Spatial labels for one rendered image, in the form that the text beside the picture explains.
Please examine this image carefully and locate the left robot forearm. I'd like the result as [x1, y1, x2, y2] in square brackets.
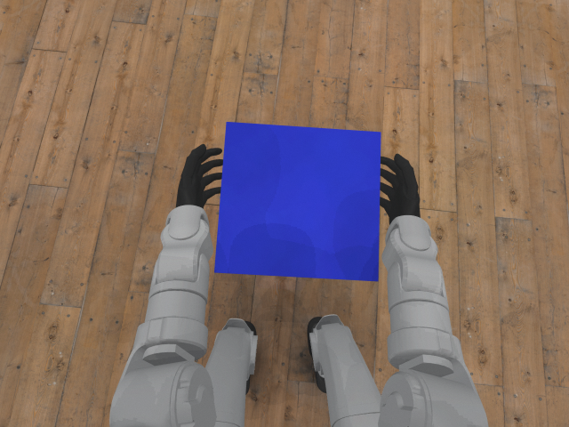
[109, 205, 213, 427]

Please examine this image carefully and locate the right robot hand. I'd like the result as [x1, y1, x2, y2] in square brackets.
[380, 154, 421, 225]

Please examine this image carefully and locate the robot left foot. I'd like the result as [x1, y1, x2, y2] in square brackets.
[245, 321, 256, 395]

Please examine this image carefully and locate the robot foot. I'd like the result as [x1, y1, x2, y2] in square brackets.
[307, 317, 326, 393]
[245, 321, 256, 395]

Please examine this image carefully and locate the right robot forearm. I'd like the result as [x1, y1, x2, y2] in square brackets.
[381, 215, 488, 423]

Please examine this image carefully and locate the robot right upper arm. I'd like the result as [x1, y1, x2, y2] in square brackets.
[378, 369, 488, 427]

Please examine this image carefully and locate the robot right foot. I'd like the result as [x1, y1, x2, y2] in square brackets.
[307, 317, 326, 393]

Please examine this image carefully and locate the left robot hand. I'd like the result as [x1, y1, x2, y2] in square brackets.
[176, 144, 223, 209]

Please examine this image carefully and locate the robot left upper arm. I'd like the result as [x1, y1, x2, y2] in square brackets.
[110, 360, 217, 427]

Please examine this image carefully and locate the carton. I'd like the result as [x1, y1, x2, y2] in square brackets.
[214, 122, 381, 281]

